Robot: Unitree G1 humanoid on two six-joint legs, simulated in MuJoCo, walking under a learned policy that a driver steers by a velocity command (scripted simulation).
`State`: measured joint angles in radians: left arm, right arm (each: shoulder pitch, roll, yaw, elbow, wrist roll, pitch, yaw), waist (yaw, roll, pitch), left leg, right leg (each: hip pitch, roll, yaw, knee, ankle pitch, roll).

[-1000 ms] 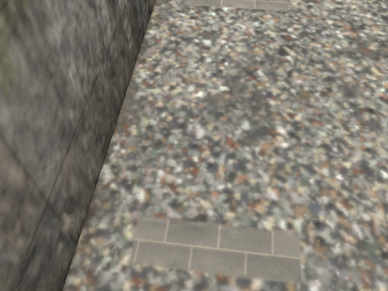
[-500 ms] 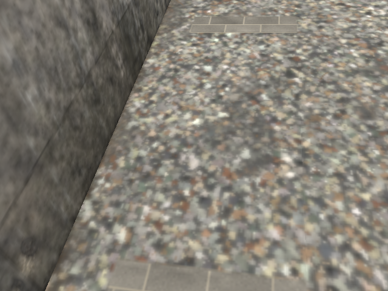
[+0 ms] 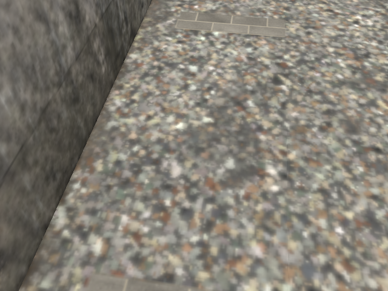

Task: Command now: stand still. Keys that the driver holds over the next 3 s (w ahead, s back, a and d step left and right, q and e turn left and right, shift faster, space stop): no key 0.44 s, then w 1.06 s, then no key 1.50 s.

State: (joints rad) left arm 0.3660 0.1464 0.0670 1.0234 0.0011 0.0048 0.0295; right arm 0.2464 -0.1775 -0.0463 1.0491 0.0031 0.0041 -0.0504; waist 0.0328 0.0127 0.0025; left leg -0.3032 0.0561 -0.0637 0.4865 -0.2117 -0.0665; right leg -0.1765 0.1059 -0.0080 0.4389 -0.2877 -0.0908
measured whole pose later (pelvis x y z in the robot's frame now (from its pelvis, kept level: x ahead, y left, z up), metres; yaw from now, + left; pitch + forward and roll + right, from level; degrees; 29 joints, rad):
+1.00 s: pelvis +0.19 +0.09 +0.01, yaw +0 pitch +2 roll +0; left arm 0.19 0.25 0.09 0.82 -0.02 -0.06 0.04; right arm 0.41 -0.18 -0.01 1.06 0.00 -0.09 0.01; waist -0.07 -0.02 -0.02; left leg -0.11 -0.06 0.03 0.35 -0.27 0.08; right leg -0.69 -0.11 0.03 1.07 -0.07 -0.02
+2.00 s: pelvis +0.67 +0.09 +0.00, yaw -1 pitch +0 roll -1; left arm 0.22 0.26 0.03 0.93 0.00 0.02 0.06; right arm 0.15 -0.22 0.00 0.92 -0.03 -0.04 0.02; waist -0.01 -0.03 0.06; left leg -0.38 -0.03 0.03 0.44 -0.07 0.06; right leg -0.35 -0.04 0.04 0.77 -0.44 0.06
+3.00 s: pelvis +0.73 +0.05 +0.00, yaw +0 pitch -2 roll +0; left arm 0.29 0.18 0.01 1.11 0.01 -0.02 0.02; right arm 0.22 -0.21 0.00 1.03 0.00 -0.01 -0.03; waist 0.00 0.01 0.04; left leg -0.29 0.02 0.00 0.53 -0.21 -0.01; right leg -0.13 0.02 -0.01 0.50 -0.34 -0.01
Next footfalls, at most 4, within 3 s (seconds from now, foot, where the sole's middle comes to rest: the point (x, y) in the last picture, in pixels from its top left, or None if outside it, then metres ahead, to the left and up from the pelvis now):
0.76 left None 0.18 0.16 -0.77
1.28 right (229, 280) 0.54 -0.07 -0.77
1.74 left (164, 207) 0.81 0.18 -0.77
2.08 right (225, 230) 0.72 -0.06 -0.77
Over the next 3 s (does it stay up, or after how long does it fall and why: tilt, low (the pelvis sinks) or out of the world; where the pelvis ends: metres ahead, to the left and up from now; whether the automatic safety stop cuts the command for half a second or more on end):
stays up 0.73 0.05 0.00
